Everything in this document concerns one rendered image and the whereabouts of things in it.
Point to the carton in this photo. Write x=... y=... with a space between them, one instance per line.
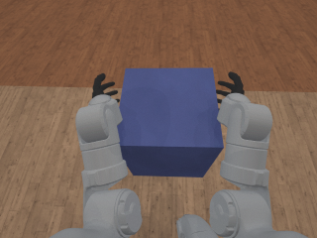
x=169 y=122

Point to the left robot upper arm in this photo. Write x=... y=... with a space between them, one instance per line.
x=113 y=213

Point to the robot right thigh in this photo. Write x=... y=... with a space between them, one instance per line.
x=194 y=226

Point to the left robot hand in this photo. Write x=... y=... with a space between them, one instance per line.
x=98 y=89

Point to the right robot hand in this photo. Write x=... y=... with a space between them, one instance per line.
x=235 y=88

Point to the robot left forearm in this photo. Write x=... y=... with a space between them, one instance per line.
x=98 y=137

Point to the robot right forearm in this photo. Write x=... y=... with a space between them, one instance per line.
x=248 y=132

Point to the right robot upper arm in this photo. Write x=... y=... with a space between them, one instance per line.
x=243 y=214

